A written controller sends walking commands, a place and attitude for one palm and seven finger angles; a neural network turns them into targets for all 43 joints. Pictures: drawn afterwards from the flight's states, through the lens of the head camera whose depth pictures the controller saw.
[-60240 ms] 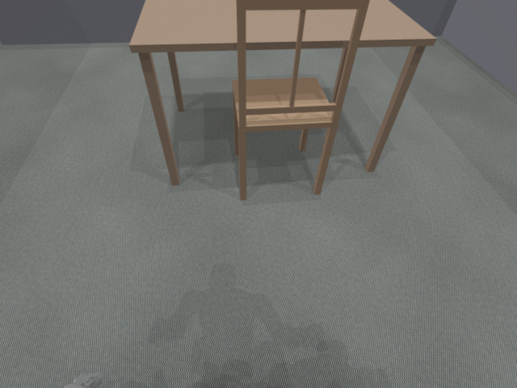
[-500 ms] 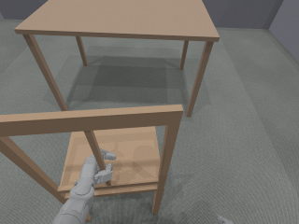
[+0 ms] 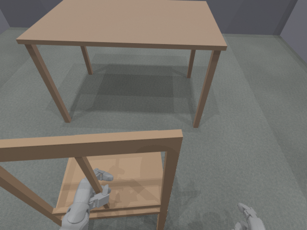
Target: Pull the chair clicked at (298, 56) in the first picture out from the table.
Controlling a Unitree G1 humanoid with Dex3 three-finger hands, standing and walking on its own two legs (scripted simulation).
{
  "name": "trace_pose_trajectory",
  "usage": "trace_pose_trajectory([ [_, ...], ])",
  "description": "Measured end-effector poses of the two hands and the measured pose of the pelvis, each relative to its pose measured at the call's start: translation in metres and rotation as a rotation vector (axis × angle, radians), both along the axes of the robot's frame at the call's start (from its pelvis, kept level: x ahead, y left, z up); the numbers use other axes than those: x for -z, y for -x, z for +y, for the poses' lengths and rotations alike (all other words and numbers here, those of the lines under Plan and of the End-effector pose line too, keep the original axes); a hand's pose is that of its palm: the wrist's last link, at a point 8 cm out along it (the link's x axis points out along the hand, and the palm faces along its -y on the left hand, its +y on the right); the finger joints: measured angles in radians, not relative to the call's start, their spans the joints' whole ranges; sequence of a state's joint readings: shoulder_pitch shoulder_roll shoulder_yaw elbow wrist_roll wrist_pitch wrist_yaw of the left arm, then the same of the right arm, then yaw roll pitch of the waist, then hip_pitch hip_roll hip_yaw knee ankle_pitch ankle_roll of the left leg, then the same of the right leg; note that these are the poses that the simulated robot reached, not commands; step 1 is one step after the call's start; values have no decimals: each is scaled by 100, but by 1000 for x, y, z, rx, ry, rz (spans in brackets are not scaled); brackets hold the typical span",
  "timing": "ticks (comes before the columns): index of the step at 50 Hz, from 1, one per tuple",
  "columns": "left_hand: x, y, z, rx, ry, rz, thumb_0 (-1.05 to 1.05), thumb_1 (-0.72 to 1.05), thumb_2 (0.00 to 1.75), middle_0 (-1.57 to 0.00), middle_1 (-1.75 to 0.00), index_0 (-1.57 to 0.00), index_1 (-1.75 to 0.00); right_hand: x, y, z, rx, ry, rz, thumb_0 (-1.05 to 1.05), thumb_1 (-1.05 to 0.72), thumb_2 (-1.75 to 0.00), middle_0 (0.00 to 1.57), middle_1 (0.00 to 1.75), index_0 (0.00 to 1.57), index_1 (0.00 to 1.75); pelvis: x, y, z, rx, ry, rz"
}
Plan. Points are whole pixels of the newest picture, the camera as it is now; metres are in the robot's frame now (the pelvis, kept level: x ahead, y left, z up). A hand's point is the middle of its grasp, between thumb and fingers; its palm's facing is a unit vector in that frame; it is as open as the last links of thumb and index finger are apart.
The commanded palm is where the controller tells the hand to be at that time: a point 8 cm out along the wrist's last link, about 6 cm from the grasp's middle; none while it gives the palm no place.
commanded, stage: stop walking, hand still on the chair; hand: left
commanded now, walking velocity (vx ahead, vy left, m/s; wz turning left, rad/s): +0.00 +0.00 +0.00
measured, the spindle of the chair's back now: (96, 186) +0.24 +0.18 -0.04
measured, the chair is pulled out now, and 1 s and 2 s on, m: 0.69 0.69 0.69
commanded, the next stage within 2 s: open the thumb and straighten the fingers in 0.06 s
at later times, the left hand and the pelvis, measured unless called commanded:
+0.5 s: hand (101, 191) +0.25 +0.17 -0.08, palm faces +0.02 -0.98 -0.18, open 10.7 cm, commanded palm +0.22 +0.21 -0.06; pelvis +0.01 +0.02 -0.03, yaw +0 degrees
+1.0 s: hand (101, 193) +0.24 +0.17 -0.08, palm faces +0.04 -0.98 -0.20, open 17.3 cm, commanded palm +0.22 +0.22 -0.06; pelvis +0.04 +0.01 -0.05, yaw +2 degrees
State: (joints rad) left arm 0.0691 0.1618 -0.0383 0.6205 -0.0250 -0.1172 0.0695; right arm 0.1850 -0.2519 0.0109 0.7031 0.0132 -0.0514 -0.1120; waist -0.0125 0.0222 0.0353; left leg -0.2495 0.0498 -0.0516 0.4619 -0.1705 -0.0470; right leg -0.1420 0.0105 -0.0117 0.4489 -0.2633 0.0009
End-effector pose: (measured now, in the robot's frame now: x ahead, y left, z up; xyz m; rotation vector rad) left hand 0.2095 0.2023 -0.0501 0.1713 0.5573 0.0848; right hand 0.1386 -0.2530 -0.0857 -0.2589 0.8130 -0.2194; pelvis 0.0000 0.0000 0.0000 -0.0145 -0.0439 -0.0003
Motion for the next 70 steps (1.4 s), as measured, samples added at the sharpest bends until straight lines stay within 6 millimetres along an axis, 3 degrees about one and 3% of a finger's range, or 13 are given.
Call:
trace_pose_trajectory([
  [9,0,0,0,-1,8,6,3,75,84,-35,-131,-49,-145,3,-3,26,-26,-52,11,1,-90,-90,20,30,20,30,-1,-2,3,1,0,5],
  [14,6,-4,5,1,51,-7,2,69,81,-39,-135,-49,-145,9,1,31,-23,-105,-5,1,-90,-90,21,30,20,30,7,-1,6,-12,-3,61],
  [18,4,-9,10,37,21,-40,2,47,70,-43,-139,-49,-145,16,0,28,-25,-99,-27,1,-90,-90,21,30,20,30,15,-1,10,-8,-3,99],
  [24,10,-16,18,19,7,-17,1,-4,45,-45,-136,-47,-138,27,-9,24,-23,-84,-38,1,-90,-90,20,30,20,30,26,-9,15,-2,-8,154],
  [28,13,-20,18,11,6,2,1,-28,33,-41,-121,-42,-122,30,-19,23,-19,-74,-59,1,-90,-90,20,30,20,30,31,-17,16,0,-9,180],
  [33,6,-23,7,31,19,-25,0,-44,25,-31,-93,-32,-94,28,-36,25,-25,-74,-103,1,-90,-90,20,30,20,30,35,-28,16,-2,-9,199],
  [40,17,-22,12,-10,-2,29,-1,-52,21,-16,-46,-16,-46,29,-55,26,-48,-72,-113,1,-90,-90,20,30,20,30,41,-36,10,-8,-10,221],
  [47,6,-13,20,-17,-19,-1,-1,-54,21,-5,-14,-5,-14,30,-60,22,-49,-64,-127,1,-90,-90,20,30,20,30,44,-39,7,-22,-1,228],
  [54,14,-4,17,-9,3,31,-1,-54,20,-1,-3,-1,-3,36,-53,17,-35,-53,-112,1,-90,-90,20,30,20,30,48,-34,4,-25,-2,231],
  [62,11,22,26,-33,-19,34,-1,-54,20,-1,-1,-1,-1,35,-43,15,-7,-50,-126,1,-90,-90,20,30,20,30,50,-29,3,-28,3,225],
  [70,14,46,21,-19,1,50,-1,-54,20,0,0,0,0,36,-44,20,-19,-50,-164,1,-90,-90,20,30,20,30,54,-21,6,-35,11,223],
])
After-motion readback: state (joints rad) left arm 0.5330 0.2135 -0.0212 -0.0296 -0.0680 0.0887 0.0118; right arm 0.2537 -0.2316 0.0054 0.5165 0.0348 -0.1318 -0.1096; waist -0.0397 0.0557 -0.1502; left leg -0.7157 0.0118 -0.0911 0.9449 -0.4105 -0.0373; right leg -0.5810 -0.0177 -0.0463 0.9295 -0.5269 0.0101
